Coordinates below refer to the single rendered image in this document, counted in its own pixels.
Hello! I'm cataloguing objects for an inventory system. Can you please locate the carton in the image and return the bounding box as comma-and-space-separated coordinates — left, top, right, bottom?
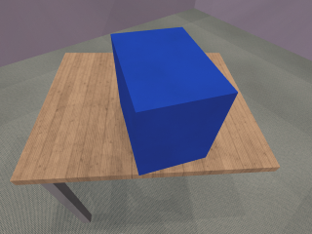
110, 27, 238, 176

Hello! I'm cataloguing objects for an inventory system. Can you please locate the table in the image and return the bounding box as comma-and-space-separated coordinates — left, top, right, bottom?
10, 53, 280, 223

